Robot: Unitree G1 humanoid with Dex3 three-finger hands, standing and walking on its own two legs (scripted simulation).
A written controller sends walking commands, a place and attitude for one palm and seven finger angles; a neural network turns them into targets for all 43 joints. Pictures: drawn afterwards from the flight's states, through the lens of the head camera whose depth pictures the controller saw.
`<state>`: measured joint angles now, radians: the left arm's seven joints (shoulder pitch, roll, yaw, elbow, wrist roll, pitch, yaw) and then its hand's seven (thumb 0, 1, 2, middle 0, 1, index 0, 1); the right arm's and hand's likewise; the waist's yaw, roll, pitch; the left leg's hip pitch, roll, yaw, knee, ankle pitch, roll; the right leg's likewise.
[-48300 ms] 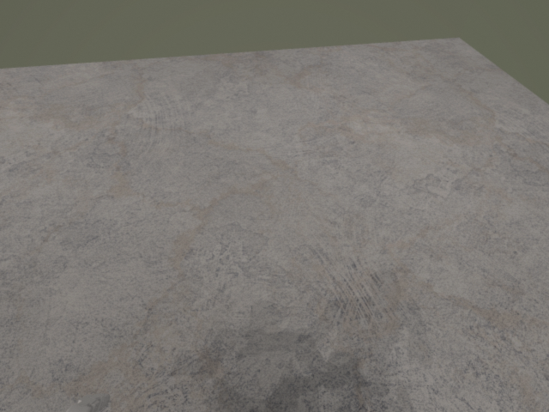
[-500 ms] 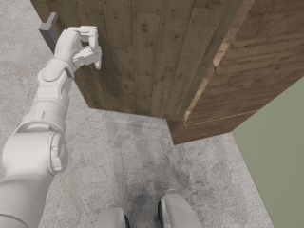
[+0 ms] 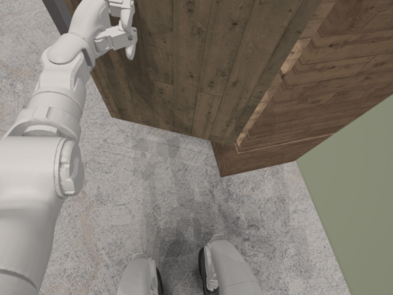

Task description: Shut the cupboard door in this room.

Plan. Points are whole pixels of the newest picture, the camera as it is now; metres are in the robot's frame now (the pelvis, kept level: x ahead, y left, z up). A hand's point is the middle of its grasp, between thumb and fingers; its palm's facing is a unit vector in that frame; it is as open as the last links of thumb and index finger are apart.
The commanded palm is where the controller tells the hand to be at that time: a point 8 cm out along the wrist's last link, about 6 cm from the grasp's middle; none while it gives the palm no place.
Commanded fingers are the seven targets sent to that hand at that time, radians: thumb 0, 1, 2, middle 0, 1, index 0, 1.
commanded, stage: push the door shut along its arc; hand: left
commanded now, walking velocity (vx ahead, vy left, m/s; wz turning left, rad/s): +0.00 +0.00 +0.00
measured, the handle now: (71, 18) +0.62 +0.14 +0.11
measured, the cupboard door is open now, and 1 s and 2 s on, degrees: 64 55 55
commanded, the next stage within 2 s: pull the fist back off the door in 0.14 s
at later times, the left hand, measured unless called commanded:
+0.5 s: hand (147, 23) +0.60 +0.01 +0.10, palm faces -0.03 -1.00 -0.06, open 3.1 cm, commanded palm +0.57 +0.06 +0.11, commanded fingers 0.00 0.90 0.90 -1.30 -1.50 -1.30 -1.50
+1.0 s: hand (145, 59) +0.51 +0.02 +0.11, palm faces -0.07 -1.00 +0.00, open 3.1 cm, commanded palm +0.48 +0.07 +0.11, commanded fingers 0.00 0.90 0.90 -1.30 -1.50 -1.30 -1.50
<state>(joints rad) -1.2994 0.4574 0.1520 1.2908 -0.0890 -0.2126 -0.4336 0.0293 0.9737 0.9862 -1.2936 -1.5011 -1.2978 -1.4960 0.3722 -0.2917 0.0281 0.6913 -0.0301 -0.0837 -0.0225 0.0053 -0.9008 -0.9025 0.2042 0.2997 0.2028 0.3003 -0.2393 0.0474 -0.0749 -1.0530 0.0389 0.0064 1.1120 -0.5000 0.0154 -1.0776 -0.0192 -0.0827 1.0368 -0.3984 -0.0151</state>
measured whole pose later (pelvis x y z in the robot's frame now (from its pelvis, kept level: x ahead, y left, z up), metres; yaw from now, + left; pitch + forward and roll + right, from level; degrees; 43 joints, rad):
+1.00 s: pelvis +0.03 +0.00 +0.03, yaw +0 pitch +20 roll -1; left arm -0.86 0.09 0.13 1.02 -0.02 -0.44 0.14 0.02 0.90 0.90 -1.29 -1.50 -1.30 -1.50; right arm 0.40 -0.26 -0.04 0.65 -0.06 -0.01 0.08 0.01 -0.90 -0.90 0.20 0.30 0.20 0.30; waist -0.14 0.05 -0.12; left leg -0.80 0.04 0.04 0.93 -0.48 0.01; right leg -0.86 -0.01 -0.05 0.90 -0.39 -0.01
